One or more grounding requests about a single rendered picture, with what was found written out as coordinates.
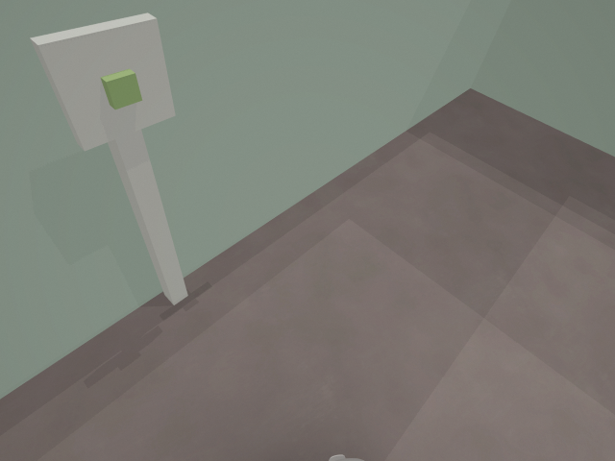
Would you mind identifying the button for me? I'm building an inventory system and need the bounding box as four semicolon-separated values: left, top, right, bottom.
100;69;142;109

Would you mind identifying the panel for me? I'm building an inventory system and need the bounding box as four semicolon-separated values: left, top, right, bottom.
30;13;188;305

